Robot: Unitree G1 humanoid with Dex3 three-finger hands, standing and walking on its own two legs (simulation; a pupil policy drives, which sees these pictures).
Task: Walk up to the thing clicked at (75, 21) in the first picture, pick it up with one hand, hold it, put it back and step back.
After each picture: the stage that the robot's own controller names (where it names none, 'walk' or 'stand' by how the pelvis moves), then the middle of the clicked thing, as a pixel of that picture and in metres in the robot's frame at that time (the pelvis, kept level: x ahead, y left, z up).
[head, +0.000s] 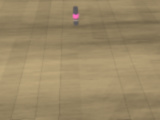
stand; (75, 16) +1.88 +0.08 -0.65
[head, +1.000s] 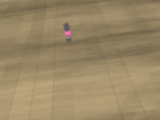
walk; (67, 32) +1.74 +0.27 -0.63
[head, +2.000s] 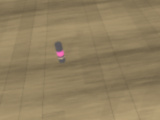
walk; (60, 52) +1.18 +0.32 -0.64
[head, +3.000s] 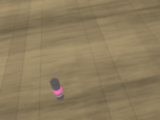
walk; (57, 89) +0.74 +0.29 -0.65
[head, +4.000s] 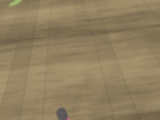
walk; (63, 119) +0.50 +0.21 -0.65
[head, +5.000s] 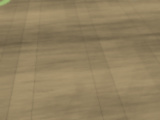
stand; out of the picture +0.40 +0.20 -0.64
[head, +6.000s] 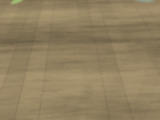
stand; out of the picture +0.39 +0.17 -0.65
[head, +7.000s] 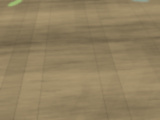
stand; out of the picture +0.41 +0.19 -0.66
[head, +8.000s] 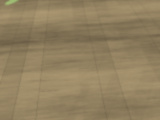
stand; out of the picture +0.39 +0.20 -0.66
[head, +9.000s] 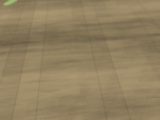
stand; out of the picture +0.39 +0.20 -0.66
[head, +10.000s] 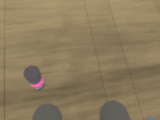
go down; (35, 79) +0.43 +0.21 -0.39
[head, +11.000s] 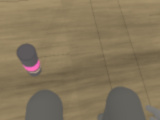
go down; (31, 62) +0.46 +0.22 -0.28
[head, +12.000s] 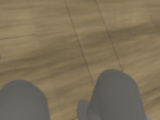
close in; out of the picture +0.46 +0.25 -0.17
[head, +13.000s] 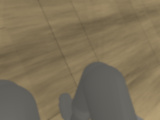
close; out of the picture +0.45 +0.27 -0.16
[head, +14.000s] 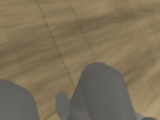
lift; out of the picture +0.44 +0.27 -0.16
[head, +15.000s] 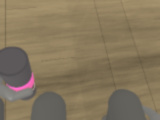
lift; (20, 79) +0.34 +0.21 -0.03
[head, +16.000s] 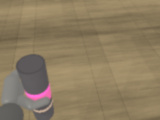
hold; (38, 92) +0.31 +0.15 +0.06
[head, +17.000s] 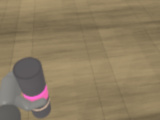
hold; (35, 92) +0.32 +0.16 +0.04
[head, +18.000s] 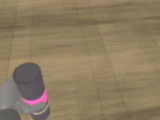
crouch; (35, 96) +0.31 +0.16 +0.01
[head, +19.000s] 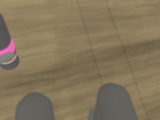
crouch; (0, 46) +0.46 +0.21 -0.06
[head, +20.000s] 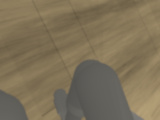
lower; out of the picture +0.46 +0.26 -0.17
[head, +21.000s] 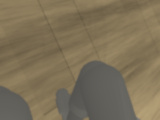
lower; out of the picture +0.46 +0.29 -0.17
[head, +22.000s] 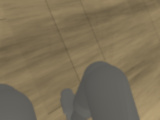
lower; out of the picture +0.45 +0.27 -0.17
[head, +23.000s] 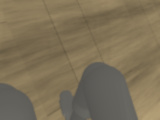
lower; out of the picture +0.44 +0.26 -0.17
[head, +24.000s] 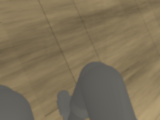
draw back; out of the picture +0.45 +0.24 -0.17
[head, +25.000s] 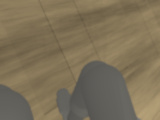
rise; out of the picture +0.43 +0.25 -0.17
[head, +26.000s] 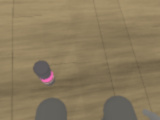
walk; (45, 74) +0.45 +0.18 -0.36
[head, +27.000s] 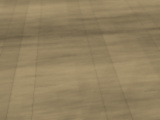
stand; out of the picture +0.38 +0.16 -0.59
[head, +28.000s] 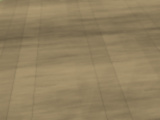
stand; out of the picture +0.40 +0.17 -0.60
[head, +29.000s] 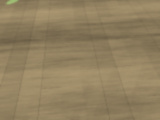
stand; out of the picture +0.40 +0.15 -0.64
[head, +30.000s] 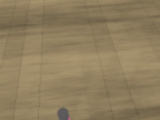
walk; (64, 119) +0.43 +0.13 -0.64
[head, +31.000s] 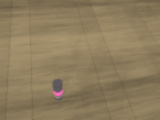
walk; (58, 90) +0.59 +0.15 -0.64
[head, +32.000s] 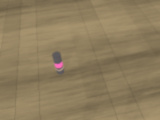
walk; (58, 63) +0.89 +0.28 -0.62
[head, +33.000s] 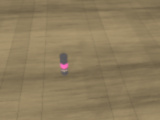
stand; (64, 64) +1.01 +0.18 -0.65
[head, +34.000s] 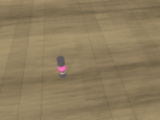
stand; (61, 67) +1.02 +0.21 -0.66
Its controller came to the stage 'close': yes
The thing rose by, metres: 0.68
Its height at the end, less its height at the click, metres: +0.00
